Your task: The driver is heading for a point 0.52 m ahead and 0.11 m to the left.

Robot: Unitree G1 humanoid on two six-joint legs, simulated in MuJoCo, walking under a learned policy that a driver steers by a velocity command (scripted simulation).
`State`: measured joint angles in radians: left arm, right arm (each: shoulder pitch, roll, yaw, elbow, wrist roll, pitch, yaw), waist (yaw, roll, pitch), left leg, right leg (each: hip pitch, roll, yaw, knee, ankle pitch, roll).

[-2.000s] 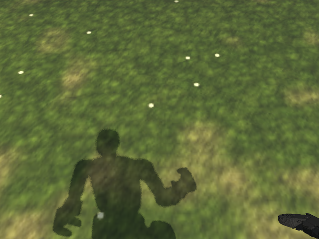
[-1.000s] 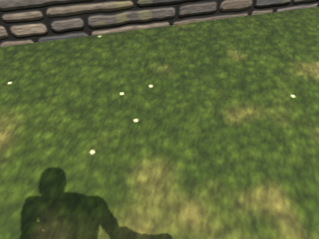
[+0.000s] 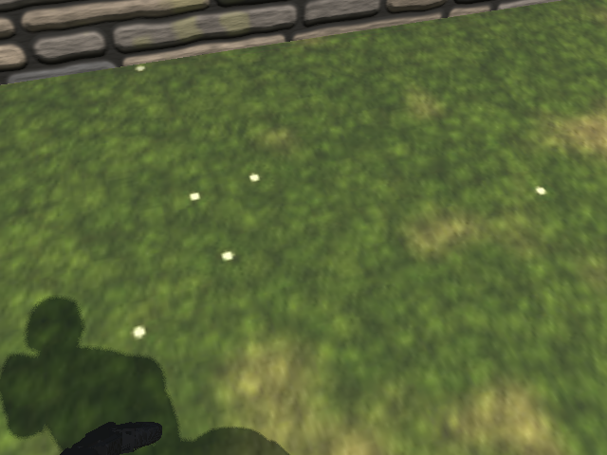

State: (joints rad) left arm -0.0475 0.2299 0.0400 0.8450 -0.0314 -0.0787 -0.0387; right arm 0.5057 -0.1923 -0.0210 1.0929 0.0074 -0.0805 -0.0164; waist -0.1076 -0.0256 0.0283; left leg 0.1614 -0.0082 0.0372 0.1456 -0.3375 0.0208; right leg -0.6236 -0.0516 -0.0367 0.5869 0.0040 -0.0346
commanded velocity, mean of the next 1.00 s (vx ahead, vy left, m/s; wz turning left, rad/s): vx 0.36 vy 0.00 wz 0.26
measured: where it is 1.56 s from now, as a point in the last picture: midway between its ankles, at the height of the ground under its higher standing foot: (267, 426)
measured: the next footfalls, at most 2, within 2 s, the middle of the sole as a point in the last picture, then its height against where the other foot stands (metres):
right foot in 0.08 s outside the picture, level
left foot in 0.64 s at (211, 436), level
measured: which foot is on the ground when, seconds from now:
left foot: down 0.00-0.08, up 0.10-0.62, down 0.64-1.00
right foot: up 0.00-0.06, down 0.08-0.64, up 0.66-1.00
